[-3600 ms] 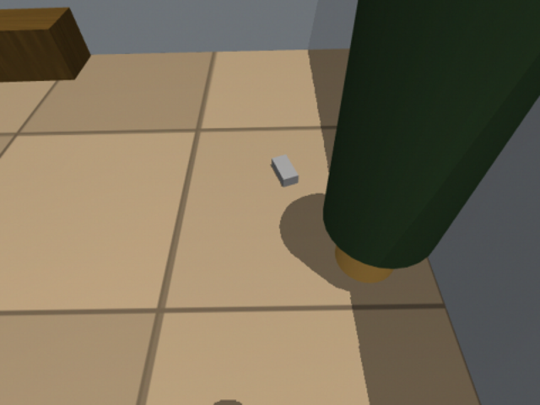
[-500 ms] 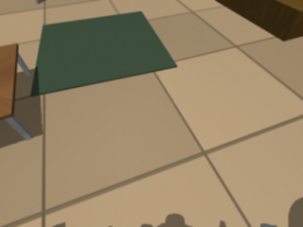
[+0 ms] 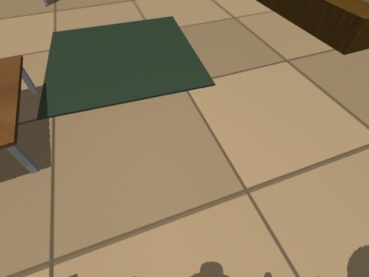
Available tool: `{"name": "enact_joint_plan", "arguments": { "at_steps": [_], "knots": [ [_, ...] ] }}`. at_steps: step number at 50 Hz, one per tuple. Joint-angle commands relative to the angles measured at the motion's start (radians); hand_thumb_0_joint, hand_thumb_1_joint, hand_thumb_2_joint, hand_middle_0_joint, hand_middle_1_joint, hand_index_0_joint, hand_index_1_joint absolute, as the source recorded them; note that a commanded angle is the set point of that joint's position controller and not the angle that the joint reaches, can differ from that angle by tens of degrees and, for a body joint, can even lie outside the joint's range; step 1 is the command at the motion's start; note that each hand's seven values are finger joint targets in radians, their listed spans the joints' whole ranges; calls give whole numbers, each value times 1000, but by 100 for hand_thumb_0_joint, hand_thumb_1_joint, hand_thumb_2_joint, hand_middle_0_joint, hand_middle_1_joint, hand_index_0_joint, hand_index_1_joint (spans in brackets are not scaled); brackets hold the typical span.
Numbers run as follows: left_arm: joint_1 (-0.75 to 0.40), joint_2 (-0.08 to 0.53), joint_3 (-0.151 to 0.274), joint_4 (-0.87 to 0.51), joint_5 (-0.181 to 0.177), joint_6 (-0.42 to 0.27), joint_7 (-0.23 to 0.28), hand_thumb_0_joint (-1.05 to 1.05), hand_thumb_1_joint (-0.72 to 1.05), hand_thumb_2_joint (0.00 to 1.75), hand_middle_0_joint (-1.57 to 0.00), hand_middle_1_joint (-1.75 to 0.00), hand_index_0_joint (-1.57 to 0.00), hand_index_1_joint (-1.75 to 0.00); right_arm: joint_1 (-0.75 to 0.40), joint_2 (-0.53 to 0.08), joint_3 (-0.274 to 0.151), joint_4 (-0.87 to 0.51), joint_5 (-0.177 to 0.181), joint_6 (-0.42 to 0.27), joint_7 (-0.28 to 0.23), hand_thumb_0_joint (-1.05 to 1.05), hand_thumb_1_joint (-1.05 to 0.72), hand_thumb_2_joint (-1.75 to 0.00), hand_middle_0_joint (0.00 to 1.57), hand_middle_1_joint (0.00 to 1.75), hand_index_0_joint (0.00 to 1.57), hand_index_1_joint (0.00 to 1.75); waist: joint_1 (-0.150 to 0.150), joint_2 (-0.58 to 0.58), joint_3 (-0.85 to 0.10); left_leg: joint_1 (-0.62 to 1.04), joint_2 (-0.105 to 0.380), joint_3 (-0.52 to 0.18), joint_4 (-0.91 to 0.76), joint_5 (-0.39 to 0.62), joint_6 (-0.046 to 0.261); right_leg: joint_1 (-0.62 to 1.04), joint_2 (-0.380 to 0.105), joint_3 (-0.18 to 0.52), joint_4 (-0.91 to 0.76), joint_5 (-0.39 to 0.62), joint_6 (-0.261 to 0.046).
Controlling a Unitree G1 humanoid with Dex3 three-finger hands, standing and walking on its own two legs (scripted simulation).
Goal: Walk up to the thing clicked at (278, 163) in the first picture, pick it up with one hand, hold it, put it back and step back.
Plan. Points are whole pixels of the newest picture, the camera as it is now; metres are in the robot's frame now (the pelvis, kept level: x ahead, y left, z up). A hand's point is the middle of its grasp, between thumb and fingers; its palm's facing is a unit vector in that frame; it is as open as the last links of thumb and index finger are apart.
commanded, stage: stand
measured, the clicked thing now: out of the picture +0.47 -1.19 -0.75
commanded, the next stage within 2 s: none
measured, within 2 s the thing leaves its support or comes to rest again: neither
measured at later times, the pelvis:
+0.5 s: pelvis +0.01 -0.01 +0.00, yaw -1 degrees
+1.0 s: pelvis +0.02 -0.02 +0.00, yaw -1 degrees
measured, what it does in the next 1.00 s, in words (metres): stands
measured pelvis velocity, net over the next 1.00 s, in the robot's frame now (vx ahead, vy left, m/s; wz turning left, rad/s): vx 0.02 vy -0.02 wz -0.02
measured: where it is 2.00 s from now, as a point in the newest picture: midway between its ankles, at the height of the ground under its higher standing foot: outside the picture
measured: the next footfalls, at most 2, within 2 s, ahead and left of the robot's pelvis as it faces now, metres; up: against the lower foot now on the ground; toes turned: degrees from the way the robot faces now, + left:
none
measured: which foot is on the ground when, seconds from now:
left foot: down 0.00-1.00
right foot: down 0.00-1.00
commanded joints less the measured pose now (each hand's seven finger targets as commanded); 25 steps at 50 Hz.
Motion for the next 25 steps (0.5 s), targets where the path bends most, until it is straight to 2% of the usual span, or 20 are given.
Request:
{"name": "enact_joint_plan", "arguments": {
  "at_steps": [1, 2, 5, 8, 9, 14, 16, 21, 23, 25],
  "knots": [
    [-51, 205, 39, -45, 4, -28, 17, 0, 90, 90, -20, -30, -20, -30, -62, -214, -38, -51, 6, -14, -18, 0, -90, -90, 20, 30, 20, 30, -3, 8, -100, 19, 118, -82, -70, 148, 29, 49, -102, 96, -83, 66, -35],
    [-60, 210, 42, -45, 4, -28, 17, 0, 90, 90, -20, -30, -20, -30, -50, -217, -37, -47, 5, -13, -18, 0, -90, -90, 20, 30, 20, 30, -9, 16, -103, 12, 118, -76, -78, 149, 29, 58, -104, 100, -79, 73, -35],
    [-44, 204, 38, -40, 5, -29, 18, 0, 90, 90, -20, -30, -20, -30, -66, -215, -38, -44, 5, -11, -17, 0, -90, -90, 20, 30, 20, 30, 1, 6, -96, 35, 118, -75, -75, 155, 25, 41, -106, 101, -93, 75, -37],
    [-52, 208, 41, -42, 5, -28, 18, 0, 90, 90, -20, -30, -20, -30, -50, -216, -36, -36, 5, -13, -18, 0, -90, -90, 20, 30, 20, 30, -8, 21, -109, 44, 125, -68, -85, 174, 23, 49, -105, 102, -87, 94, -34],
    [-52, 208, 41, -42, 5, -26, 18, 0, 90, 90, -20, -30, -20, -30, -58, -214, -36, -36, 3, -12, -18, 0, -90, -90, 20, 30, 20, 30, -3, 22, -113, 45, 123, -67, -85, 171, 21, 48, -104, 99, -88, 88, -36],
    [-46, 201, 38, -41, 5, -25, 19, 0, 90, 90, -20, -30, -20, -30, -53, -216, -38, -31, 2, -6, -17, 0, -90, -90, 20, 30, 20, 30, -4, 10, -84, 11, 117, -68, -99, 96, 21, 39, -104, 105, -108, 27, -34],
    [-48, 211, 42, -44, 6, -26, 20, 0, 90, 90, -20, -30, -20, -30, -41, -206, -35, -29, 0, -7, -16, 0, -90, -90, 20, 30, 20, 30, -8, 8, -91, 18, 116, -63, -103, 105, 20, 38, -102, 105, -103, 40, -36],
    [-50, 209, 45, -51, 4, -28, 21, 0, 90, 90, -20, -30, -20, -30, -38, -209, -36, -26, 1, -10, -19, 0, -90, -90, 20, 30, 20, 30, -3, -1, -133, 43, 128, -59, -87, 212, 20, 84, -108, 99, -82, 140, -36],
    [-45, 202, 44, -46, 2, -25, 20, 0, 90, 90, -20, -30, -20, -30, -37, -211, -33, -24, 2, -9, -19, 0, -90, -90, 20, 30, 20, 30, -6, 20, -99, 21, 120, -57, -101, 160, 19, 64, -101, 100, -94, 98, -31],
    [-49, 203, 46, -51, 4, -23, 20, 0, 90, 90, -20, -30, -20, -30, -39, -212, -35, -29, 1, -10, -19, 0, -90, -90, 20, 30, 20, 30, -2, 12, -117, 32, 127, -58, -97, 194, 17, 74, -103, 97, -86, 111, -37]
  ]
}}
